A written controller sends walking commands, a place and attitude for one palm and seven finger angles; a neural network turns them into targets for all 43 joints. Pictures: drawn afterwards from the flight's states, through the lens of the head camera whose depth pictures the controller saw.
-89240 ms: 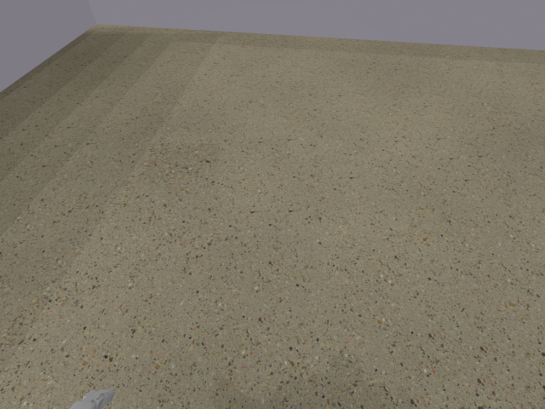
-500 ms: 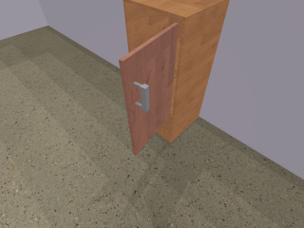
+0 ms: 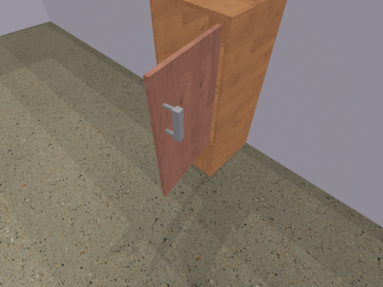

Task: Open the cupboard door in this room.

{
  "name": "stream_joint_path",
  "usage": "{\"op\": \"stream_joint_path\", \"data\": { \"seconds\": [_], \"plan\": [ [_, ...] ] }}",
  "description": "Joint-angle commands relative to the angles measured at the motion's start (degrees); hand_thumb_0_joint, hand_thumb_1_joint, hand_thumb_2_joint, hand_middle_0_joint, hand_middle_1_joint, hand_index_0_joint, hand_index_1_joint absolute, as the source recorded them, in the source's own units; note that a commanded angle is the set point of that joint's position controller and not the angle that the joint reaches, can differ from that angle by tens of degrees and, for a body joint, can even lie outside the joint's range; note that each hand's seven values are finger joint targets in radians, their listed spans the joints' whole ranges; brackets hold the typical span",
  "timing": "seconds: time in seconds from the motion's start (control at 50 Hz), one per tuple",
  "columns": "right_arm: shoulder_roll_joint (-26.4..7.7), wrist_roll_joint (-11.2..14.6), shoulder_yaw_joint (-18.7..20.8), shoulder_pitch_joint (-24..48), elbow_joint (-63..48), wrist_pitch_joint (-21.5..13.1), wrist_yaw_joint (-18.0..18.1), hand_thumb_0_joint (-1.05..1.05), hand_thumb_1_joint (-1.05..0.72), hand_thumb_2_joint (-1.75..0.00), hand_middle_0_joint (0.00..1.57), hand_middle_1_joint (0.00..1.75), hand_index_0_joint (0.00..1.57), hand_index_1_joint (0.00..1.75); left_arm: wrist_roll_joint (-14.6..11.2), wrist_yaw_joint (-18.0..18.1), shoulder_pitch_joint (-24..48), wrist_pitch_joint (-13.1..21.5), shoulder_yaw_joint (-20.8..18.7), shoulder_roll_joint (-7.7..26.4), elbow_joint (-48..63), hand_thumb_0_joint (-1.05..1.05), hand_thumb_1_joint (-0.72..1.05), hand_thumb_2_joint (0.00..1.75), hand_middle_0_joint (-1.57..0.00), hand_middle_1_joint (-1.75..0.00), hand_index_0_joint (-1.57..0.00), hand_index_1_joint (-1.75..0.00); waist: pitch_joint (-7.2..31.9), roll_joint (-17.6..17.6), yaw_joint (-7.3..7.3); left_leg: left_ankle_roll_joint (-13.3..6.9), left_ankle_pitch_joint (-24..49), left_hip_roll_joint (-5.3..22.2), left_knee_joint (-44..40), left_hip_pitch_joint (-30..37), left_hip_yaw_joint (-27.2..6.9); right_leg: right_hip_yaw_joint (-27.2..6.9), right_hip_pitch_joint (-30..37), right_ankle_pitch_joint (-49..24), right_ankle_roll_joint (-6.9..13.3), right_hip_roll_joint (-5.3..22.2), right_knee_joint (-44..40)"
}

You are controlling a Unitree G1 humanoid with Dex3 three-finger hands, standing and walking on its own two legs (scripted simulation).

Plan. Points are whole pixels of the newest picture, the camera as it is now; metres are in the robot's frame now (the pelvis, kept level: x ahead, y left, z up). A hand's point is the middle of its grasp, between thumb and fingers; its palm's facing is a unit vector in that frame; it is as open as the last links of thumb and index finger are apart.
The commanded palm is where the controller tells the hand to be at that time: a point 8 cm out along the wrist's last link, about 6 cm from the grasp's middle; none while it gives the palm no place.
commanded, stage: look to check the result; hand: left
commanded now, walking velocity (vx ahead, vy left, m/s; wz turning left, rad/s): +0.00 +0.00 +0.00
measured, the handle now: (172, 122) +0.56 +0.09 -0.01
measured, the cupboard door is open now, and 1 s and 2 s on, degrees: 100 100 100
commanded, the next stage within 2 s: stand and wait in 0.38 s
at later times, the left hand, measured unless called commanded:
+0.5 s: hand out of the picture +0.03 +0.19 -0.17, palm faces +0.02 -0.97 -0.24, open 7.4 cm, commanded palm none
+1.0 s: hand out of the picture +0.03 +0.18 -0.17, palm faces +0.02 -0.97 -0.23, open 7.4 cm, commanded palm none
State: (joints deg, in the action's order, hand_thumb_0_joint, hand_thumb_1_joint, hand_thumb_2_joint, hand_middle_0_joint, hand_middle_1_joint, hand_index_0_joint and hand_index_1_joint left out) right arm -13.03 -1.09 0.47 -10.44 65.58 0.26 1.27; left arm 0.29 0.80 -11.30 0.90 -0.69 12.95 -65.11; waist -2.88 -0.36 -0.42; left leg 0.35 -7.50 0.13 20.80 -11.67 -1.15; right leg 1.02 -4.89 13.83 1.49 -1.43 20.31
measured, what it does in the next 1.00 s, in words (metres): stands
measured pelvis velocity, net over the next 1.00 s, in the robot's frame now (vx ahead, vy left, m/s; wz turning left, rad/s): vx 0.02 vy -0.01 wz -0.01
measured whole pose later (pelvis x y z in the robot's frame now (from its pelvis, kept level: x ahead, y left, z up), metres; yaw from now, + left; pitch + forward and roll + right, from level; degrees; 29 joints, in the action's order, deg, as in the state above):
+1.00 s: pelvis +0.02 -0.01 +0.00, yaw -1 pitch -2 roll +0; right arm -11.3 -1.0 0.2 -12.2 66.4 0.4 1.8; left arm 0.1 1.6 -14.4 1.2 -0.5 11.0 -65.5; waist -2.6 -0.3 -0.2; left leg 1.4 -9.8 0.9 20.7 -9.4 -0.8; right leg 0.6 -2.5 15.5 2.5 -2.2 19.4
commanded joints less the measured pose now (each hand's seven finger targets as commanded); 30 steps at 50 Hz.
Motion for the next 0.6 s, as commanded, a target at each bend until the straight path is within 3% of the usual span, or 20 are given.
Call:
{"op": "stream_joint_path", "data": {
  "seconds": [0.0, 0.04, 0.12, 0.24, 0.58],
  "plan": [
    [-8.46, 0.06, 1.25, -1.09, -2.45, -0.92, 0.57, 0.00, -0.90, -0.90, 0.20, 0.30, 0.20, 0.30, -0.14, 0.70, -1.84, 0.67, -1.31, 8.61, 1.85, 0.00, 0.90, 0.90, -0.20, -0.30, -0.20, -0.30, 2.31, 0.05, -0.04, -1.91, 6.78, 5.65, -1.92, 4.74, -4.91, -5.35, -3.57, -6.71, 1.11, 7.17, -4.84],
    [-8.52, 0.17, 1.30, -0.94, -2.60, -0.78, 0.58, 0.00, -0.90, -0.90, 0.20, 0.30, 0.20, 0.30, -0.10, 0.78, -2.19, 0.77, -1.29, 8.60, 1.85, 0.00, 0.90, 0.90, -0.20, -0.30, -0.20, -0.30, 2.04, 1.69, 0.03, -1.93, 6.67, 5.66, -1.63, 5.04, -4.65, -5.18, -3.77, -6.95, 1.02, 7.04, -5.19],
    [-8.48, 0.11, 1.19, -0.82, -2.35, -0.82, 0.62, 0.00, -0.90, -0.90, 0.20, 0.30, 0.20, 0.30, -0.12, 0.79, -2.55, 0.67, -1.13, 8.52, 1.52, 0.00, 0.90, 0.90, -0.20, -0.30, -0.20, -0.30, 1.75, -0.03, -0.06, -1.92, 7.23, 5.69, -1.93, 5.41, -4.54, -5.44, -3.72, -7.57, 1.03, 7.19, -5.04],
    [-8.07, 0.20, 1.08, -0.96, -2.26, -0.70, 0.66, 0.00, -0.90, -0.90, 0.20, 0.30, 0.20, 0.30, -0.07, 0.95, -3.33, 0.76, -1.08, 8.23, 1.23, 0.00, 0.90, 0.90, -0.20, -0.30, -0.20, -0.30, 1.38, 1.94, 0.04, -2.03, 7.59, 5.72, -1.79, 5.59, -4.35, -5.21, -3.52, -8.46, 0.92, 7.12, -5.41],
    [-6.75, 0.00, 0.75, -1.90, -1.73, -0.79, 0.83, 0.00, -0.90, -0.90, 0.20, 0.30, 0.20, 0.30, -0.17, 1.06, -4.62, 0.70, -0.96, 6.79, 1.02, 0.00, 0.90, 0.90, -0.20, -0.30, -0.20, -0.30, 1.05, -0.09, 0.21, -1.72, 8.63, 5.49, -1.62, 5.72, -3.73, -5.42, -2.58, -10.51, 0.96, 7.14, -5.11]
  ]
}}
